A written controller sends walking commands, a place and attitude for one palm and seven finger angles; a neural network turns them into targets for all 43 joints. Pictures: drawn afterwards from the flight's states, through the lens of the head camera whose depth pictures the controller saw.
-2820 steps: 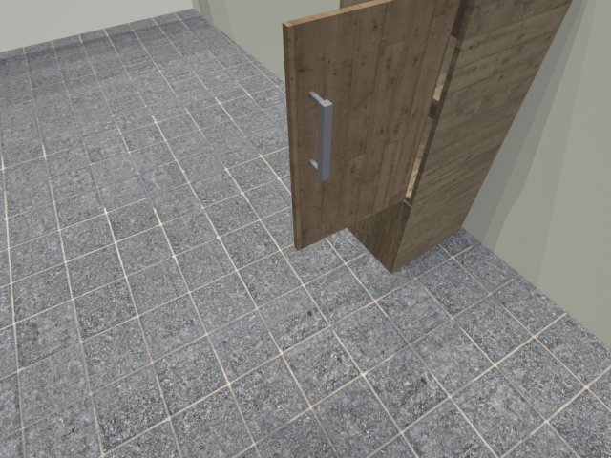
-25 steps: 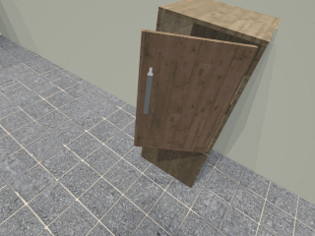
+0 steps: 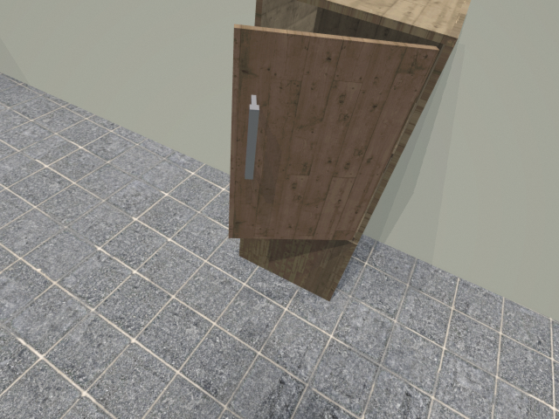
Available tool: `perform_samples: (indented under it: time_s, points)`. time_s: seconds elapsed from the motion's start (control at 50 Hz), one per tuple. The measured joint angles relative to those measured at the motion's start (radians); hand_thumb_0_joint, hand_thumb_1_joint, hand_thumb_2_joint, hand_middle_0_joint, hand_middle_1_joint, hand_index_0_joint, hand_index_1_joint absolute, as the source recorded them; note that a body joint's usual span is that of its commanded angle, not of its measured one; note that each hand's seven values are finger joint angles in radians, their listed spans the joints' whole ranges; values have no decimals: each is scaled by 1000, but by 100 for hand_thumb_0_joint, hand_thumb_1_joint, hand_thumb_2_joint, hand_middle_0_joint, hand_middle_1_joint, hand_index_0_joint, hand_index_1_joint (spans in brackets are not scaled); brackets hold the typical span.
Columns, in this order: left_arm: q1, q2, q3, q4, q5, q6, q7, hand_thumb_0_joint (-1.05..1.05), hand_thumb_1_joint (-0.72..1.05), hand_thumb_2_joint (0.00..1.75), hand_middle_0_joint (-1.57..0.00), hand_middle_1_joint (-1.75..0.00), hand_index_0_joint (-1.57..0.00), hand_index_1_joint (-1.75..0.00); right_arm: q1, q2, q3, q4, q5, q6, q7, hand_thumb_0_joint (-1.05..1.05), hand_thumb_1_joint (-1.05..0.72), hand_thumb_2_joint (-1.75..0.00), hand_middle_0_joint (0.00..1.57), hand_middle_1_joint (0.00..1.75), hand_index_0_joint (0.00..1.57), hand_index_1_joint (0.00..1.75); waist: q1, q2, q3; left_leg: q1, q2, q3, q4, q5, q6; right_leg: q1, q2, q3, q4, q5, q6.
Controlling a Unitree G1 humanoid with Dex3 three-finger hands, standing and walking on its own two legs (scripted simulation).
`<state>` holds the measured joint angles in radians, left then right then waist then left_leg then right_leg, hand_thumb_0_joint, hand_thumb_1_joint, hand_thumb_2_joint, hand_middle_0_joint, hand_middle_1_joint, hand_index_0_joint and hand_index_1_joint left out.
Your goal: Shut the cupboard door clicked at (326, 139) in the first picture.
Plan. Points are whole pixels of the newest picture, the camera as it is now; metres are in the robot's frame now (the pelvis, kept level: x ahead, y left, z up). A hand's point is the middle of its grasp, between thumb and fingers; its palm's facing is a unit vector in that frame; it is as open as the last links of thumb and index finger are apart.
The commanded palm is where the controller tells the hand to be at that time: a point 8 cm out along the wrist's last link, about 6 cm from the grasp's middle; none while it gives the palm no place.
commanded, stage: come to a stop and stand still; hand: left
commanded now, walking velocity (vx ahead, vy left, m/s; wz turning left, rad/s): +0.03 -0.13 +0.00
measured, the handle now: (251, 139) +0.64 +0.08 +0.04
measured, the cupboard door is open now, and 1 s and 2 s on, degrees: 31 31 31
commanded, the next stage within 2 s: look again from close up in 0.24 s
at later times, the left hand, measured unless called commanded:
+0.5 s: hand out of the picture -0.01 +0.15 -0.17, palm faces +0.06 -0.99 -0.16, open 7.4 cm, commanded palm none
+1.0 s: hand out of the picture +0.01 +0.09 -0.17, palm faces +0.05 -0.99 -0.13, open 7.4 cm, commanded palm none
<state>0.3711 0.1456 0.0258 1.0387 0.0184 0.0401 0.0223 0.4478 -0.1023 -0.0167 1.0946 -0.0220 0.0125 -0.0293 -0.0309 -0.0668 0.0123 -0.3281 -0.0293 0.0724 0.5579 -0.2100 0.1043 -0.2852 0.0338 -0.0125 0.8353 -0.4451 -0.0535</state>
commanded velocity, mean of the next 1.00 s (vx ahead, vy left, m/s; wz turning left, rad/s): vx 0.02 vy -0.04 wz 0.02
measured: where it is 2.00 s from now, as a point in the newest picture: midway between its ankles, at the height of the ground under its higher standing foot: outside the picture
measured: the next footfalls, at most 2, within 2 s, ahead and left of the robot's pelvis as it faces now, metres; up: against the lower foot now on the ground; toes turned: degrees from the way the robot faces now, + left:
right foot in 0.46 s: +0.03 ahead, -0.15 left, +0.00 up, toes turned +1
right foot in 1.56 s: +0.23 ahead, -0.23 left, +0.00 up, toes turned +0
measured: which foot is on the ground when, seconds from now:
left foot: down 0.00-1.00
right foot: up 0.00-0.44, down 0.46-1.00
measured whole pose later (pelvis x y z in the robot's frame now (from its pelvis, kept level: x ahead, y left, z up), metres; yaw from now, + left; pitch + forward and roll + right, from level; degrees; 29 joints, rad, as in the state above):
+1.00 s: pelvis +0.03 -0.05 +0.01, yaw +1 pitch -1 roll +0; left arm 0.34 0.10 -0.02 1.09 0.00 -0.02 0.04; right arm 0.29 -0.12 0.01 1.15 0.00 -0.01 -0.03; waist 0.00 -0.02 0.03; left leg -0.22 -0.02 0.04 0.41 -0.17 0.03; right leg -0.10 0.03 0.00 0.40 -0.29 -0.03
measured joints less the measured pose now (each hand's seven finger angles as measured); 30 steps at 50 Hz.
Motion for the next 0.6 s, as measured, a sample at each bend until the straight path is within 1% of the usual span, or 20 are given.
perform_samples:
  time_s: [0.04,0.06,0.12,0.24,0.3,0.38,0.42,0.46,0.48,0.52,0.56,0.6]
  points:
    - [-15,0,0,-5,3,-6,-2,1,91,90,-20,-30,-20,-30,-6,13,6,5,1,-9,-4,0,-91,-89,19,30,20,30,0,-4,-6,19,-11,2,-68,38,5,-65,-7,10,119,46,2]
    - [-21,0,1,-8,4,-9,-2,0,91,90,-20,-30,-20,-30,-10,19,8,6,2,-15,-6,0,-91,-89,19,30,20,30,2,-4,-10,29,-15,1,-103,58,5,-86,-13,12,147,71,6]
    - [-34,3,3,-10,8,-9,1,1,92,90,-20,-30,-20,-30,-29,32,14,5,5,-31,-10,0,-90,-89,20,30,20,30,5,6,-19,55,-19,-4,-183,103,7,-111,-32,14,145,118,21]
    - [-47,15,11,-11,5,7,-1,1,92,90,-20,-30,-20,-30,-89,45,15,-13,2,-32,-12,0,-90,-89,20,30,20,30,-1,30,-24,74,-18,-14,-250,142,8,-93,-63,22,21,106,45]
    - [-53,14,11,-14,4,10,0,1,91,90,-20,-30,-20,-30,-108,26,7,-6,0,-19,-10,1,-92,-89,20,30,20,30,-1,44,-23,74,-19,-21,-258,148,7,-62,-69,19,-59,75,48]
    - [-55,9,8,-15,0,2,4,0,91,90,-20,-30,-20,-30,-125,-2,-4,-7,1,-12,-2,1,-92,-89,20,30,20,30,3,50,-18,70,-23,-24,-255,148,0,5,-64,8,-197,53,42]
    - [-48,5,5,-11,-2,-8,7,0,91,90,-20,-30,-20,-30,-130,-12,-8,-7,4,-9,0,1,-92,-89,20,30,20,30,8,45,-17,65,-30,-23,-241,141,-7,63,-58,2,-315,91,36]
    - [-38,6,-1,-5,-4,-24,12,0,91,90,-20,-30,-20,-30,-138,-18,-8,-5,10,-8,2,1,-91,-89,20,30,20,30,19,23,-13,50,-47,-8,-207,122,-19,109,-65,21,-421,154,30]
    - [-38,-3,-5,6,-5,-27,14,0,91,90,-20,-30,-20,-30,-148,-26,-7,-1,13,-5,2,1,-91,-89,20,30,20,30,22,33,-4,48,-41,-9,-191,112,-25,110,-60,22,-421,186,42]
    - [-26,-19,-19,25,-8,-35,13,0,91,90,-20,-30,-20,-30,-157,-37,-4,3,15,-3,3,1,-91,-89,20,30,20,30,21,53,1,53,-29,-15,-177,100,-36,118,-49,18,-414,196,58]
    - [-9,-29,-31,40,-10,-41,13,0,91,90,-20,-30,-20,-30,-161,-38,2,4,17,-6,4,0,-91,-89,19,30,20,30,20,58,2,59,-19,-15,-168,92,-38,128,-39,18,-415,190,63]
    - [1,-37,-40,54,-12,-44,13,0,91,90,-20,-30,-20,-30,-163,-37,8,9,17,-11,2,1,-92,-89,19,30,20,30,20,56,4,68,-12,-14,-164,84,-40,137,-31,21,-417,185,59]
